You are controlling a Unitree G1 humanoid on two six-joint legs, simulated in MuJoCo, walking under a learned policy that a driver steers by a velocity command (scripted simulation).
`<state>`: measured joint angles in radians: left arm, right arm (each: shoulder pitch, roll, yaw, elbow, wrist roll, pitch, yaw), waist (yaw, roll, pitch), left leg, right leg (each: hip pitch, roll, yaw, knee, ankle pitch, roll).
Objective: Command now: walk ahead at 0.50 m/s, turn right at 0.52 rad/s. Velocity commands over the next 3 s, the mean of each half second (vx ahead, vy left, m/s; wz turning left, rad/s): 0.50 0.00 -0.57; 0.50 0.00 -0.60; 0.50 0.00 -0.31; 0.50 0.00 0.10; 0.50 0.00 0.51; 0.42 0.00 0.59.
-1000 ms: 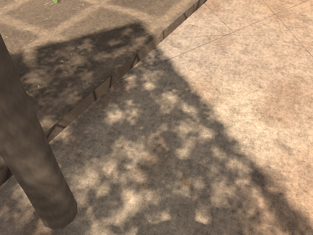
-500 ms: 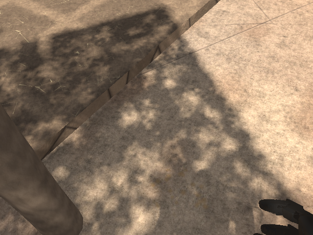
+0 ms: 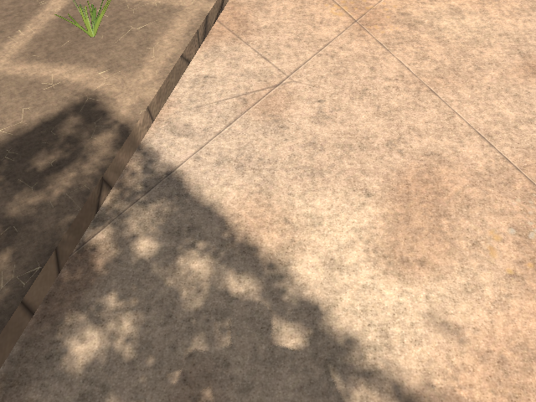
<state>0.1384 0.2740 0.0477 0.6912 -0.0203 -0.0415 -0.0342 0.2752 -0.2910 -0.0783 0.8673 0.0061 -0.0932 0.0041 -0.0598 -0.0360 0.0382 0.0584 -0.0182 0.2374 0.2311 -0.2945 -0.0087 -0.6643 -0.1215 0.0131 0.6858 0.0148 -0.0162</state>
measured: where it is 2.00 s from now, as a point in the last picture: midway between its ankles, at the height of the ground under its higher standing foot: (444, 210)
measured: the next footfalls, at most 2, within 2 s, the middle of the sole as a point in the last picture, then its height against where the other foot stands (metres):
right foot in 0.10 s outside the picture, level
left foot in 0.58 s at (269, 375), level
